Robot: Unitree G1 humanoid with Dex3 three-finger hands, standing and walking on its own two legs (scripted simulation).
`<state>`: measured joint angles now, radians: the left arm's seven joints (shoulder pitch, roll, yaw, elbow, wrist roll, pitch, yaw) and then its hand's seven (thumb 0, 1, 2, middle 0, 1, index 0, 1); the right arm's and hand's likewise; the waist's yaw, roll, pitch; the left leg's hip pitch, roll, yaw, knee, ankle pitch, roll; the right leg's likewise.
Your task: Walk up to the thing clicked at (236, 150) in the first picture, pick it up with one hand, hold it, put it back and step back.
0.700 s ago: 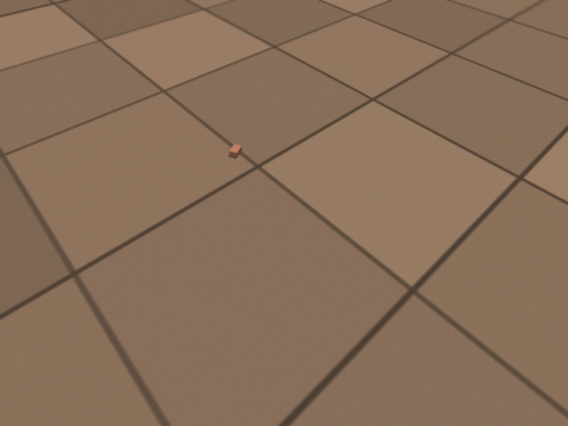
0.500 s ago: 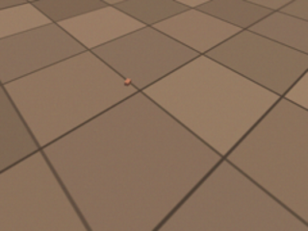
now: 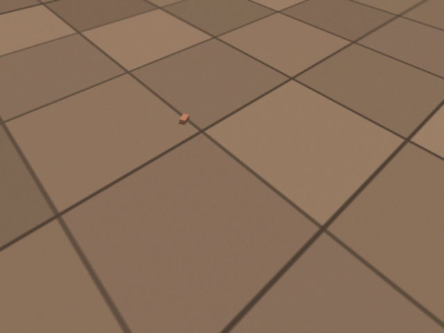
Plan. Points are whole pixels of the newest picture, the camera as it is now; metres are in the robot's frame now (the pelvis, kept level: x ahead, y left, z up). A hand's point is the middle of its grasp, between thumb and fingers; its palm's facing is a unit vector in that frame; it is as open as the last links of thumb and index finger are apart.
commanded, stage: stand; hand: left
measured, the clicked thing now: (184, 118) +1.53 +0.24 -0.77
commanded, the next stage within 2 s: walk up in 0.42 s
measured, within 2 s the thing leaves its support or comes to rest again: neither
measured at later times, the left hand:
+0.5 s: hand out of the picture +0.09 +0.26 -0.15, palm faces +0.05 -0.95 -0.32, open 7.4 cm
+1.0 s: hand (51, 329) +0.17 +0.35 -0.16, palm faces +0.32 -0.92 -0.23, open 7.4 cm
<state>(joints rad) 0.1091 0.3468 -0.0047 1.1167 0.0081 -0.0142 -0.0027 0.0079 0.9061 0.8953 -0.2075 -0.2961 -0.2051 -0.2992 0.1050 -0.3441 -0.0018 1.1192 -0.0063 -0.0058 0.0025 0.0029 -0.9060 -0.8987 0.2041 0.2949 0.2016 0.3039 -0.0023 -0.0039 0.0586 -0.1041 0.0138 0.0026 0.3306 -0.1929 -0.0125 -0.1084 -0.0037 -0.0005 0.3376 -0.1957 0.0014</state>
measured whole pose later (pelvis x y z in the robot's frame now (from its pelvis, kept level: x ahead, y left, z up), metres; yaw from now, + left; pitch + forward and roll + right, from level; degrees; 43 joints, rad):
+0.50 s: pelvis +0.00 +0.00 +0.00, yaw +5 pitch -1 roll -1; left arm 0.11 0.37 0.05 1.03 0.04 -0.02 -0.06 0.01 0.90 0.90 -0.21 -0.30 -0.21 -0.30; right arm 0.19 -0.36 -0.04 1.07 -0.01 -0.01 0.04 0.00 -0.91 -0.90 0.21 0.30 0.20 0.30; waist -0.01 0.00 0.04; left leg -0.21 0.01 -0.05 0.49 -0.33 0.00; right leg -0.14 -0.02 -0.09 0.42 -0.35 -0.03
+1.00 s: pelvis +0.17 +0.06 -0.01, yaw +23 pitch -2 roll +1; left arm 0.17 0.47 0.08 0.85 0.05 0.04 -0.16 0.01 0.91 0.90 -0.21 -0.30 -0.20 -0.30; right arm 0.35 -0.41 -0.03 0.94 0.00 -0.10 0.00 0.00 -0.90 -0.90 0.21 0.30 0.21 0.30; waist 0.01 -0.15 0.02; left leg -0.17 0.00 0.01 0.44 -0.25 0.02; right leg -0.57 -0.11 0.07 1.00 -0.26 0.03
